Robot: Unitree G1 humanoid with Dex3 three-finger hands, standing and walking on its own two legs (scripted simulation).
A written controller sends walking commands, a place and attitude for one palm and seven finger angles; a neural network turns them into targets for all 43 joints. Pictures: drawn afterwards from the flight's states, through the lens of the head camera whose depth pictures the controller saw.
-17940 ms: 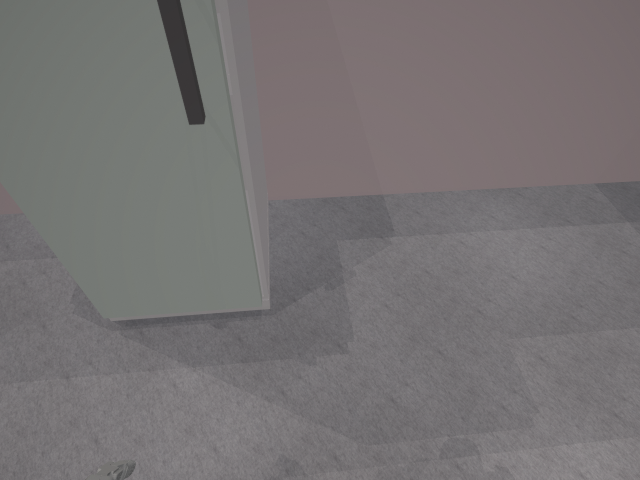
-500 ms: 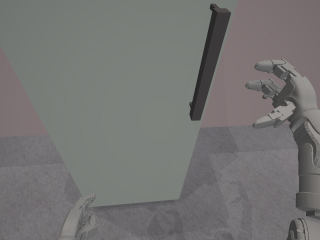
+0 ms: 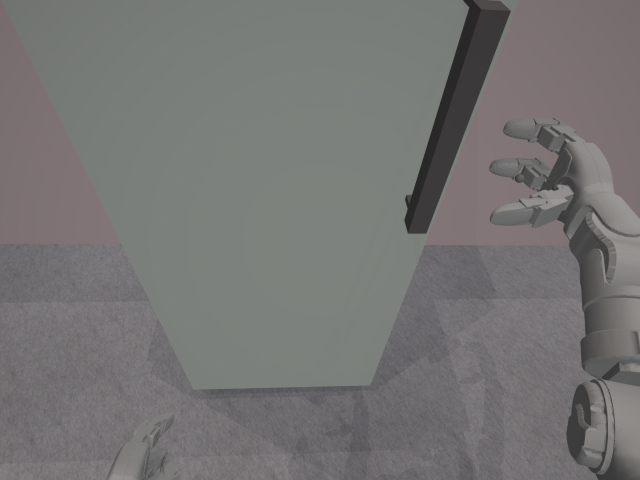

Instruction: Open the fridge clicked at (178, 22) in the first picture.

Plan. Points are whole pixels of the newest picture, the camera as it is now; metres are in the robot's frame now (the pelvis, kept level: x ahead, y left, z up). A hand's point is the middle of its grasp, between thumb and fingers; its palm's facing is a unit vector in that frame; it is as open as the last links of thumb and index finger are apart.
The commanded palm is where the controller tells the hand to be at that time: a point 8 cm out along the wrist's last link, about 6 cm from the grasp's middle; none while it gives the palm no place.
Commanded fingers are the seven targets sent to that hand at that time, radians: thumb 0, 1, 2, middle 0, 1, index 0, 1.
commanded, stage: move the hooked fingers beside the handle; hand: right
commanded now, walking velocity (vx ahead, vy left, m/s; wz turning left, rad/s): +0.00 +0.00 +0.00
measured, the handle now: (439, 131) +0.49 -0.09 +0.22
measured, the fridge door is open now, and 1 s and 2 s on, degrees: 0 0 0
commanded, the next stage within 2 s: none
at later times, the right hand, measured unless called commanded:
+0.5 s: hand (524, 150) +0.42 -0.17 +0.24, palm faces -0.09 +1.00 -0.02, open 14.0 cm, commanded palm +0.41 -0.22 +0.22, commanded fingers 0.00 0.50 -0.30 0.30 1.20 0.30 1.20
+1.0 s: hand (511, 173) +0.45 -0.18 +0.19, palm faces -0.07 +1.00 -0.02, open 14.0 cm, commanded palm +0.42 -0.22 +0.22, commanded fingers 0.00 0.50 -0.30 0.30 1.20 0.30 1.20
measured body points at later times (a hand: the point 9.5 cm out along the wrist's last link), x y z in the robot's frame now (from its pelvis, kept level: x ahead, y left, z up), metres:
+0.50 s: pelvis +0.00 +0.02 +0.00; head -0.01 +0.03 +0.45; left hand +0.12 +0.28 -0.10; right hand +0.42 -0.22 +0.25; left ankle -0.01 +0.09 -0.74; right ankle -0.01 -0.07 -0.74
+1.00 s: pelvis +0.01 +0.00 +0.00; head +0.02 +0.02 +0.45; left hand +0.11 +0.27 -0.11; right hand +0.45 -0.23 +0.20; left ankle -0.01 +0.09 -0.74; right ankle -0.01 -0.07 -0.74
